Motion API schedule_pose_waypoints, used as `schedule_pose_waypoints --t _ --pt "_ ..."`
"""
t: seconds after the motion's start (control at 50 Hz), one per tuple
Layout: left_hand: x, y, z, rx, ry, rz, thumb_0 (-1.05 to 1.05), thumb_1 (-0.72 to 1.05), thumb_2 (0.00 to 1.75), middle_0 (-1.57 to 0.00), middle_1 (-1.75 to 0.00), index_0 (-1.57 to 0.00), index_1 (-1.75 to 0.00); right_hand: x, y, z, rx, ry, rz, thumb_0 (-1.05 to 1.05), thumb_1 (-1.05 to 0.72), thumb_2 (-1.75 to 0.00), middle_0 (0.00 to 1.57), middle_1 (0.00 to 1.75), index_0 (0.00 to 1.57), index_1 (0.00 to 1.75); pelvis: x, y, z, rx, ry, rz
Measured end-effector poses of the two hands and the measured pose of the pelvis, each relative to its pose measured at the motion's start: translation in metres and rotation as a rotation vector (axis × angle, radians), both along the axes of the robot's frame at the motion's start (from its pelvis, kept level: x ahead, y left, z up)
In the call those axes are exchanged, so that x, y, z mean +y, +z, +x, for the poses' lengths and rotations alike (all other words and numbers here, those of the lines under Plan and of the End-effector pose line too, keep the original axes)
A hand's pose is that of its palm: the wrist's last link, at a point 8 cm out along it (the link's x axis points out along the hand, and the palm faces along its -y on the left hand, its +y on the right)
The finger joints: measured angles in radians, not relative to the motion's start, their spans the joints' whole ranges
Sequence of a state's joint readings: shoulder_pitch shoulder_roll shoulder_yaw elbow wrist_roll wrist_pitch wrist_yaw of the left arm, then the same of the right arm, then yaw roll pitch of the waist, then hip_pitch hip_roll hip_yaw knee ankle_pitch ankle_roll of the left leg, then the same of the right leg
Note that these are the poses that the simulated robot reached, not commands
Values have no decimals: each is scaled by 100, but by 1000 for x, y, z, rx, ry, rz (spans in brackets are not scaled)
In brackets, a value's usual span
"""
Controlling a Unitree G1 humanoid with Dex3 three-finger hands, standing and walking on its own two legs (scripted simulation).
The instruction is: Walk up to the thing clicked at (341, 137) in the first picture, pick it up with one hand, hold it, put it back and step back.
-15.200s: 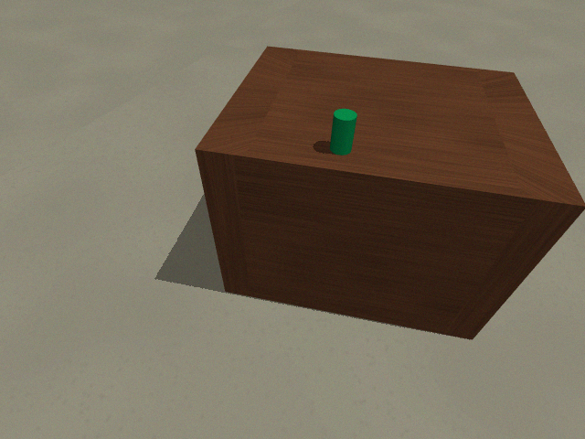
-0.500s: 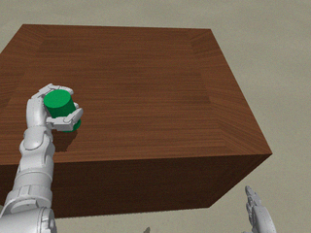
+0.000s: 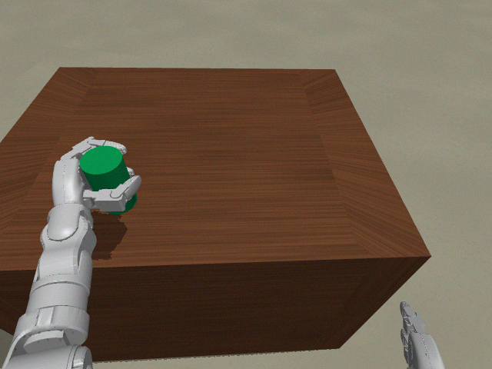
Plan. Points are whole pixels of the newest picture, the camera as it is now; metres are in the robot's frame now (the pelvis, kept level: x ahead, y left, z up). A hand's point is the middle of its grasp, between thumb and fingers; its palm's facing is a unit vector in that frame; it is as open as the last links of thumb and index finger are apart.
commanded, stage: lift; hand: left
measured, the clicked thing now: (111, 181) +0.41 +0.21 +0.11
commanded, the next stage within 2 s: hold in 0.94 s
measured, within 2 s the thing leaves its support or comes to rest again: neither
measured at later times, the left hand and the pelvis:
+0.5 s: hand (100, 168) +0.36 +0.18 +0.19, palm faces +0.20 -0.98 -0.03, open 8.2 cm; pelvis +0.00 +0.00 +0.02, yaw +1 degrees
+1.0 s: hand (88, 163) +0.33 +0.18 +0.23, palm faces +0.20 -0.98 -0.01, open 8.2 cm; pelvis -0.01 -0.01 +0.03, yaw +1 degrees
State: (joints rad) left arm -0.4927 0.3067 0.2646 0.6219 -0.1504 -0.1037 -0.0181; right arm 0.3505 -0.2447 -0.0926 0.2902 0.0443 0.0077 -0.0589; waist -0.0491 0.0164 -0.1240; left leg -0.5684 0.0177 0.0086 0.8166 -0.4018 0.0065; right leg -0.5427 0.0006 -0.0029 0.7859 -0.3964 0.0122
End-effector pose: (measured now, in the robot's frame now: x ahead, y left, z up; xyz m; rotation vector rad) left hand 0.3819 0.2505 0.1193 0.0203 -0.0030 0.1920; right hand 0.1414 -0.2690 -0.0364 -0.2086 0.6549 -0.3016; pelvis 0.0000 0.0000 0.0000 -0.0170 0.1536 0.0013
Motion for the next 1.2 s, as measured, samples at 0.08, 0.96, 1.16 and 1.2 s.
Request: schedule_pose_waypoints --t 0.08,0.96,1.16,1.2 --pt "-2 17 -8 -33 9 21 2 -21 115 -79 -107 -84 -109 -2 4 3 -29 -10 -2 -1 53 -5 6 5 6 5 0 2 1 -21 0 1" --pt "-23 111 -82 -34 10 -8 1 -21 115 -79 -107 -84 -109 3 -2 4 -98 23 61 -1 53 -5 6 5 6 5 -7 26 -12 -184 23 17" --pt "-27 114 -87 -28 -4 -15 1 -22 116 -79 -108 -84 -109 4 1 8 -115 24 61 -1 52 -5 6 5 6 5 -7 27 -10 -192 22 17" --pt "-27 118 -88 -37 -4 -8 1 -22 116 -79 -108 -84 -109 5 2 10 -124 23 61 -1 52 -5 6 5 6 5 -6 28 -9 -193 22 16"
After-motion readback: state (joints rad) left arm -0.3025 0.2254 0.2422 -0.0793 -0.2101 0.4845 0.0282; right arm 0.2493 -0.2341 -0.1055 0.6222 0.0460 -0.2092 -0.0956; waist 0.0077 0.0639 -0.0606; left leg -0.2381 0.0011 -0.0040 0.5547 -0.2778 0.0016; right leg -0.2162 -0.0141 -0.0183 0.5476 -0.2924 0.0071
